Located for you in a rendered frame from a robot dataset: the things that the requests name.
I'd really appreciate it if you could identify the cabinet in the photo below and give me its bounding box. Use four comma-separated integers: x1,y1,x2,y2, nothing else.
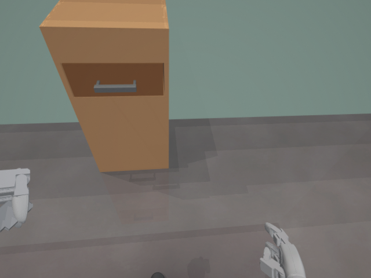
39,0,169,172

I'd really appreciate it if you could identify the right robot hand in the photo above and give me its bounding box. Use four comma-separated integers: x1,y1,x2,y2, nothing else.
260,222,306,278

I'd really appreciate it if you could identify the drawer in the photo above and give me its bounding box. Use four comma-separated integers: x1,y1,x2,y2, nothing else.
62,63,163,97

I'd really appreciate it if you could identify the left robot hand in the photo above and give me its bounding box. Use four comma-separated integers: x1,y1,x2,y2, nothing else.
0,168,33,232

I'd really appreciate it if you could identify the handle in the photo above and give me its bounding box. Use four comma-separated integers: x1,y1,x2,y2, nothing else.
94,80,137,93

